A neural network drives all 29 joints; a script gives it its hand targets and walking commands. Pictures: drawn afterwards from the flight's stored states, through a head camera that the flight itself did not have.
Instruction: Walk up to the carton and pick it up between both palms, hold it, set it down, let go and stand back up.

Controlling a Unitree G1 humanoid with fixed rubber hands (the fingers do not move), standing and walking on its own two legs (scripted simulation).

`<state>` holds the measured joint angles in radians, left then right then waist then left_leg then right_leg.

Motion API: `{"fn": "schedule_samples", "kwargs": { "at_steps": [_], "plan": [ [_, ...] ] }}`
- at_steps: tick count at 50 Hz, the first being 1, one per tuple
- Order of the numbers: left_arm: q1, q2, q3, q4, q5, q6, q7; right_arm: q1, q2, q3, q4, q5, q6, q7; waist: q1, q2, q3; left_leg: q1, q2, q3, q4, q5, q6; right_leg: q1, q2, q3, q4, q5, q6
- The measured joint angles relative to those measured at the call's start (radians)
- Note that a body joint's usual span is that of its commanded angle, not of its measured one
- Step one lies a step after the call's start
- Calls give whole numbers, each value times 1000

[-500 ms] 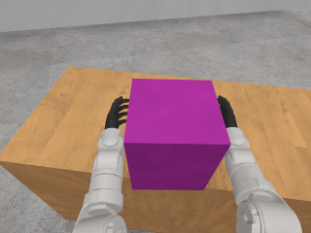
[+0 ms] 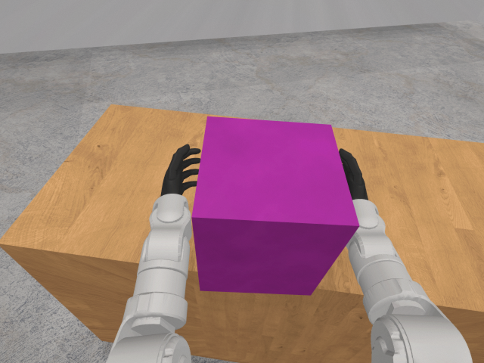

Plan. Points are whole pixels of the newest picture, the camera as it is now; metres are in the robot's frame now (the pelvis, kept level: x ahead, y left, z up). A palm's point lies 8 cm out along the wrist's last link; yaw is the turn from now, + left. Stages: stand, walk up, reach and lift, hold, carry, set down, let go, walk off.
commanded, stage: reach and lift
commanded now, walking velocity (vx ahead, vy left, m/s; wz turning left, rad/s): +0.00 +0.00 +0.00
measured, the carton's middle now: (262, 211) +0.37 +0.01 +0.05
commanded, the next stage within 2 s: none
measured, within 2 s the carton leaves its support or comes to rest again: neither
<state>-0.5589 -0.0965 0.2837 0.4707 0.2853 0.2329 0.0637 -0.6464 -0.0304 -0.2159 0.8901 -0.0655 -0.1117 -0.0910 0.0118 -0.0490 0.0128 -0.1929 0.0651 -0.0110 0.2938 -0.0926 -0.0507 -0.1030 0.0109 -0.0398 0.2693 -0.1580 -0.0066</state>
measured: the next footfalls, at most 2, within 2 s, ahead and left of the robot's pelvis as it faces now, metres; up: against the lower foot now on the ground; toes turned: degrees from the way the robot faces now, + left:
none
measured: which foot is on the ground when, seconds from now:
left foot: down 0.00-1.00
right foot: down 0.00-1.00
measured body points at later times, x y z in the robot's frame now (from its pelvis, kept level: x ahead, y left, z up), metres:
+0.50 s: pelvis -0.01 +0.01 +0.00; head -0.03 +0.04 +0.45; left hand +0.38 +0.17 +0.14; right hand +0.40 -0.14 +0.14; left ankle +0.04 +0.15 -0.75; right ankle -0.01 -0.11 -0.75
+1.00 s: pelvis +0.00 +0.01 +0.00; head -0.05 +0.04 +0.44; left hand +0.39 +0.17 +0.19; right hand +0.40 -0.14 +0.20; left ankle +0.04 +0.15 -0.75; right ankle -0.01 -0.11 -0.75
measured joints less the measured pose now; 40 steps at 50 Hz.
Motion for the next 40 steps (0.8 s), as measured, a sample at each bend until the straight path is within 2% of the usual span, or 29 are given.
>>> {"fn": "schedule_samples", "kwargs": {
  "at_steps": [8,14,20,28,40],
  "plan": [
    [-54,3,20,16,10,29,-7,-38,-19,19,-8,23,44,-12,5,-8,-16,25,-1,10,-15,12,2,10,-2,7,9,2,0],
    [-93,24,46,38,24,95,-33,-88,-6,-3,34,23,92,-15,-8,-26,6,64,-6,11,-19,13,5,47,-8,5,13,-2,2],
    [-75,41,-3,-35,8,143,-17,-78,-12,38,-7,75,104,-25,-11,-28,16,74,-6,11,3,-1,7,69,-8,4,10,-3,6],
    [-95,63,-24,-75,-22,239,-5,-100,-28,80,-57,145,205,-42,-29,-31,15,69,-12,6,23,-11,11,67,-14,-1,28,-15,10],
    [-108,71,-11,-176,-16,343,-22,-152,-67,165,-127,243,314,-70,-66,-21,16,98,-22,-1,35,-29,19,108,-23,-8,23,-26,18]
  ]
}}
